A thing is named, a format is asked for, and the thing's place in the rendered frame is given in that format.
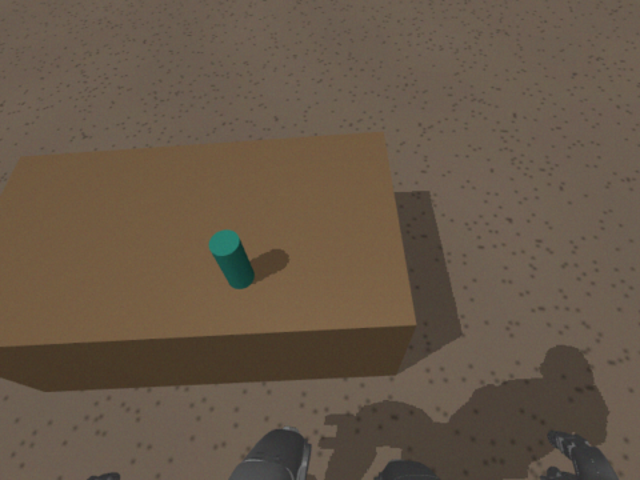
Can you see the can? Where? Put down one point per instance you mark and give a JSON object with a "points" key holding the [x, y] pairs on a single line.
{"points": [[231, 257]]}

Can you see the right robot hand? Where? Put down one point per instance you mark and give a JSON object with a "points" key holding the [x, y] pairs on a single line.
{"points": [[588, 461]]}

